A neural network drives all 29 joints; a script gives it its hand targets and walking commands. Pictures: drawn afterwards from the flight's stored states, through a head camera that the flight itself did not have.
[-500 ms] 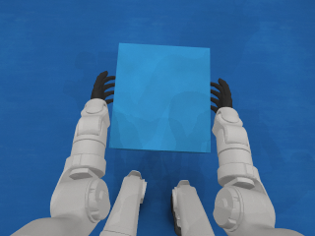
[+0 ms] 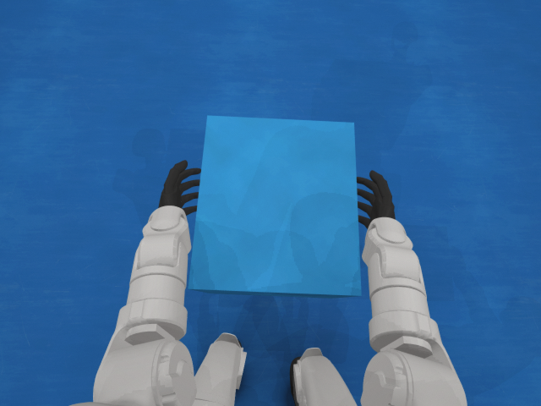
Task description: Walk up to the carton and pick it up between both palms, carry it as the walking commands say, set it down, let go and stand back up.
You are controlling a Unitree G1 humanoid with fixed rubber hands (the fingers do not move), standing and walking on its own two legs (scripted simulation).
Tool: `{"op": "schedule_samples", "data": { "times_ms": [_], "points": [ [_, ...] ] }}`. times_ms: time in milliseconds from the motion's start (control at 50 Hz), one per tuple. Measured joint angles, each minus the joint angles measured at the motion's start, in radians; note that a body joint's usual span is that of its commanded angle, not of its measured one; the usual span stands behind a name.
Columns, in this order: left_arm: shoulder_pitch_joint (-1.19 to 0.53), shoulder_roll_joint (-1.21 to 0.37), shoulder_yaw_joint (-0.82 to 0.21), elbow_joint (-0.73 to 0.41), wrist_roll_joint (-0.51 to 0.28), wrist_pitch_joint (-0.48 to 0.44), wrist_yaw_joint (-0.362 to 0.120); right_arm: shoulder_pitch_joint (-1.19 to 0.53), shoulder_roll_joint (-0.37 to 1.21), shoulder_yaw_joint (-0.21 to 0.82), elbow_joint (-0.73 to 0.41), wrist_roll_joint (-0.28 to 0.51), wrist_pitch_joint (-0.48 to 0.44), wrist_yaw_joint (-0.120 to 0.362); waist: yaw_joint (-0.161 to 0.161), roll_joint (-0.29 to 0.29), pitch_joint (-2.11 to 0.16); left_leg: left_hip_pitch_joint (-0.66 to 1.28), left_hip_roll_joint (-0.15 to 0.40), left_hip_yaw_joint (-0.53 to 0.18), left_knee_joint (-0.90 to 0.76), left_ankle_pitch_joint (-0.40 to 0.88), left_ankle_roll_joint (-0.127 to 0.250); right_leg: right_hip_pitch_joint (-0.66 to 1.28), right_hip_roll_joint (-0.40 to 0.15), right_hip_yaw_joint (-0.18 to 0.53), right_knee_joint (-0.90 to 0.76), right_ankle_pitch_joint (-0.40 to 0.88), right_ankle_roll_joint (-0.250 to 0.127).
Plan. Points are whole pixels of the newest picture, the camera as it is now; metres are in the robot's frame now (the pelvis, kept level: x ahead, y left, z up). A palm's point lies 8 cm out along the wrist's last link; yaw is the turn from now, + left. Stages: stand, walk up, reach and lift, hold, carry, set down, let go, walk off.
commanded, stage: reach and lift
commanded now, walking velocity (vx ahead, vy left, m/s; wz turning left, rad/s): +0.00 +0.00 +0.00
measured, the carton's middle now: (275, 216) +0.40 +0.02 -0.11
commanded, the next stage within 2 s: none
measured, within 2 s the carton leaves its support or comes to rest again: neither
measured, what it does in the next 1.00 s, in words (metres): rises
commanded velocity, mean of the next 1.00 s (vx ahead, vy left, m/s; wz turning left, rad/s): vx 0.00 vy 0.00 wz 0.00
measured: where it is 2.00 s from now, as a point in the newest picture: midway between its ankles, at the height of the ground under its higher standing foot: (263, 398)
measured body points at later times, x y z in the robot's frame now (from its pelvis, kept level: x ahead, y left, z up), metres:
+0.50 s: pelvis +0.02 +0.00 +0.05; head +0.10 +0.02 +0.49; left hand +0.36 +0.18 +0.02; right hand +0.37 -0.15 +0.02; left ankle +0.07 +0.13 -0.67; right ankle +0.03 -0.12 -0.67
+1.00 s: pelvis +0.04 +0.00 +0.07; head +0.02 +0.01 +0.52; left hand +0.34 +0.17 +0.09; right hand +0.35 -0.15 +0.09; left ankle +0.07 +0.13 -0.67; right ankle +0.03 -0.12 -0.67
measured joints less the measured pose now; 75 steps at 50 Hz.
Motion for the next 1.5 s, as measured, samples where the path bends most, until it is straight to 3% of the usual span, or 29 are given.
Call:
{"op": "schedule_samples", "data": {
  "times_ms": [160,360,660,1080,1320,1500],
  "points": [
    [0.046,-0.014,-0.001,-0.031,0.014,0.018,-0.025,0.048,0.003,0.004,-0.03,-0.022,0.02,0.046,0.0,0.004,0.027,0.14,0.003,0.001,-0.112,0.034,0.004,0.137,-0.011,0.005,-0.109,0.034,-0.003],
    [0.116,-0.035,-0.023,-0.082,0.032,0.05,-0.057,0.113,0.008,0.016,-0.069,-0.04,0.048,0.063,0.002,0.007,0.062,0.317,0.005,0.001,-0.238,0.069,0.011,0.314,-0.027,0.009,-0.236,0.07,-0.005],
    [0.221,-0.063,-0.07,-0.147,0.035,0.118,-0.042,0.212,0.01,0.051,-0.116,-0.038,0.112,0.072,0.001,0.008,0.074,0.574,0.01,0.002,-0.399,0.108,0.02,0.571,-0.044,0.014,-0.401,0.112,-0.008],
    [0.308,-0.057,-0.125,-0.261,0.02,0.281,-0.037,0.301,0.015,0.137,-0.227,-0.025,0.281,0.065,0.001,0.013,0.133,0.92,0.024,0.001,-0.542,0.126,0.018,0.916,-0.051,0.01,-0.549,0.138,-0.024],
    [0.325,-0.06,-0.142,-0.329,0.043,0.377,-0.061,0.308,0.013,0.164,-0.277,-0.034,0.375,0.064,-0.003,0.011,0.158,1.034,0.027,-0.005,-0.596,0.138,0.017,1.035,-0.056,0.0,-0.609,0.152,-0.028],
    [0.321,-0.061,-0.154,-0.331,0.05,0.391,-0.057,0.308,0.013,0.166,-0.289,-0.045,0.393,0.062,-0.017,0.013,0.176,1.037,0.025,-0.009,-0.592,0.14,0.019,1.045,-0.059,-0.007,-0.616,0.157,-0.025]
  ]
}}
